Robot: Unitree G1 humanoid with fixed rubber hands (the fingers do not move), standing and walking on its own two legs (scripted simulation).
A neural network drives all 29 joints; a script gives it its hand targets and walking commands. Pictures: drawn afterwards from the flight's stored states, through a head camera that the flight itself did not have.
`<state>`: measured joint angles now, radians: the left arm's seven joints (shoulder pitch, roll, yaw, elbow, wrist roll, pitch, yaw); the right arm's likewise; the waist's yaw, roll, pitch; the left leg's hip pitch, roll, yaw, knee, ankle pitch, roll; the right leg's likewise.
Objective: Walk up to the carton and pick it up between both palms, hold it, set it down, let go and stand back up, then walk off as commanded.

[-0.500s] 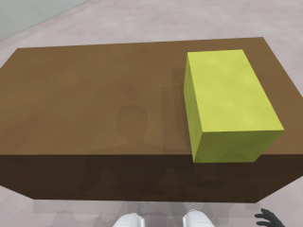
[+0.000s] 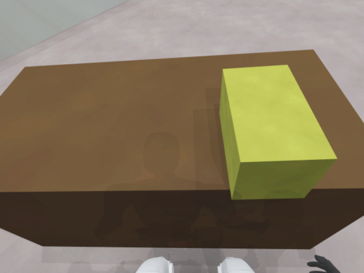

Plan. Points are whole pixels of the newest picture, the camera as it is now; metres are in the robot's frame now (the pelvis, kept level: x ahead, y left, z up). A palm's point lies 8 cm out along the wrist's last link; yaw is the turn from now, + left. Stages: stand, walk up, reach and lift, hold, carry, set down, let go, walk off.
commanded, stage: walk up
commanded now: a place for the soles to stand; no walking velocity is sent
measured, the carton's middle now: (260, 129) +0.46 -0.20 +0.02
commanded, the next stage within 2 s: none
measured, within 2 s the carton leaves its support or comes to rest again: neither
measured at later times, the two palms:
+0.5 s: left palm out of the picture +0.04 +0.35 -0.10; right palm out of the picture +0.08 -0.25 -0.10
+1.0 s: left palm out of the picture +0.05 +0.40 -0.09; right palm out of the picture +0.09 -0.22 -0.10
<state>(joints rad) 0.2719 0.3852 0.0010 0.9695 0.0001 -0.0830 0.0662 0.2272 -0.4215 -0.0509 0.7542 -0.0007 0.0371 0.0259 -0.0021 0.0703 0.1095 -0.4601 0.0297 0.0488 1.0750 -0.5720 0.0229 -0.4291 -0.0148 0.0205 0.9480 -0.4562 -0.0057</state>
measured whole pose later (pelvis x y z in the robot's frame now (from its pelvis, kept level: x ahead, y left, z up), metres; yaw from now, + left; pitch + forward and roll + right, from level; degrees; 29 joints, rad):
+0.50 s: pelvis +0.00 +0.04 +0.01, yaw +0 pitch -3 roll +1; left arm 0.27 0.39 0.00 0.98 0.00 -0.06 0.06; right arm 0.28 -0.32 -0.05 0.75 0.00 0.00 0.03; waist 0.00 -0.02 0.10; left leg -0.41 0.00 0.09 0.88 -0.42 0.04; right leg -0.49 -0.03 0.04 1.03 -0.49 0.00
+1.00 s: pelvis +0.01 +0.08 +0.00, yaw +1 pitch -3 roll -1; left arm 0.27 0.39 0.00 0.94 0.00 -0.06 0.06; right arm 0.27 -0.40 -0.05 0.75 0.00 0.01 0.02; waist 0.00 0.06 0.10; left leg -0.44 0.02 0.05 0.94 -0.44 0.03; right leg -0.46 -0.02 0.05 1.01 -0.48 0.01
